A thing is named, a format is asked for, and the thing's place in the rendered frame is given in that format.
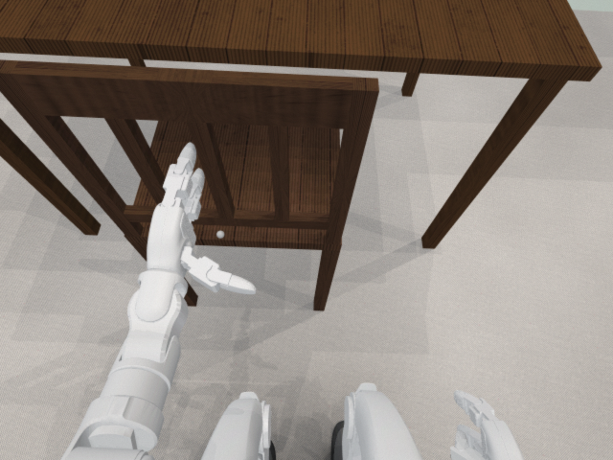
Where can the robot right hand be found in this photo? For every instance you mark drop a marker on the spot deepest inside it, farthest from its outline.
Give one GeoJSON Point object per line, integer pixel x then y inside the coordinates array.
{"type": "Point", "coordinates": [496, 441]}

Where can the chair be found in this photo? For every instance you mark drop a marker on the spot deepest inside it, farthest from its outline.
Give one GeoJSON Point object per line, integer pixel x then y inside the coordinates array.
{"type": "Point", "coordinates": [268, 144]}

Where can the right robot shin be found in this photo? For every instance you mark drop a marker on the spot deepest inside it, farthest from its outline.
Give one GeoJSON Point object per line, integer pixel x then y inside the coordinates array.
{"type": "Point", "coordinates": [352, 451]}

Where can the robot left hand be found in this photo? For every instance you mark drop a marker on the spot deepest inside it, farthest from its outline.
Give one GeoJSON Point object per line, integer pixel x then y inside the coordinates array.
{"type": "Point", "coordinates": [171, 228]}

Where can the left robot thigh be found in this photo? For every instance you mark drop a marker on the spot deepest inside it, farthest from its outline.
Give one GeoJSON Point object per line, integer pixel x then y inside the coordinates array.
{"type": "Point", "coordinates": [243, 430]}

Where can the left robot forearm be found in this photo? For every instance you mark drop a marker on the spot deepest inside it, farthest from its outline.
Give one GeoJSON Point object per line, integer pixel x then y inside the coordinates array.
{"type": "Point", "coordinates": [128, 413]}

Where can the table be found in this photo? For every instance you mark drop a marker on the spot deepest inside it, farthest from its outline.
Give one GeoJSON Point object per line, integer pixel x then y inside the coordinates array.
{"type": "Point", "coordinates": [539, 40]}

